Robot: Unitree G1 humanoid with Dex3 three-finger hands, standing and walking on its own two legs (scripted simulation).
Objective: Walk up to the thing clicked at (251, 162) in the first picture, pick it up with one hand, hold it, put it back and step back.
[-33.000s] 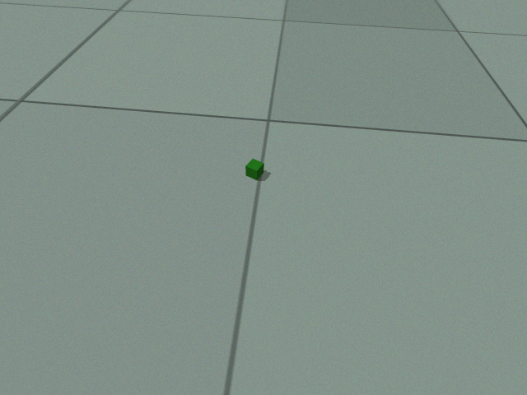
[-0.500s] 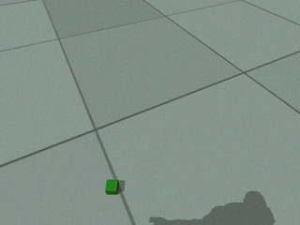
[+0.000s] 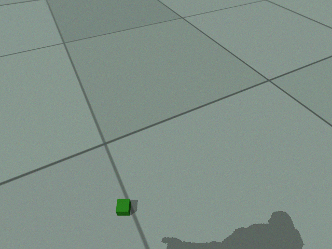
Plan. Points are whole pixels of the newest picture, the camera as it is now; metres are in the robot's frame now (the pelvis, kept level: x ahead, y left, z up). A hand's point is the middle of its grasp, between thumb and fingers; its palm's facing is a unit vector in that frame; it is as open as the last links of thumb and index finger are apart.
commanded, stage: stand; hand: left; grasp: from above
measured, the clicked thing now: (123, 207) +0.47 +0.24 -0.75
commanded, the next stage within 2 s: step back in 0.20 s
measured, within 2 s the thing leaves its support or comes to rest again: neither
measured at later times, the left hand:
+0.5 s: hand out of the picture +0.05 +0.26 -0.17, palm faces -0.04 -0.90 -0.44, open 7.4 cm
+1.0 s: hand out of the picture -0.04 +0.26 -0.17, palm faces +0.01 -0.93 -0.37, open 7.4 cm
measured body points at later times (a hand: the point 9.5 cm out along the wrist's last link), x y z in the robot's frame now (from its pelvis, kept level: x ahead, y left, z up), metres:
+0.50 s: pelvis -0.05 -0.03 -0.03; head +0.00 -0.04 +0.41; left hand +0.05 +0.30 -0.14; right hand +0.06 -0.35 -0.16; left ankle +0.00 +0.13 -0.74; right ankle +0.00 -0.14 -0.75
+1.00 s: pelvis -0.15 -0.01 -0.01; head -0.09 +0.02 +0.43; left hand -0.04 +0.31 -0.14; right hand -0.08 -0.32 -0.13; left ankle -0.14 +0.10 -0.75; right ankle -0.16 -0.15 -0.66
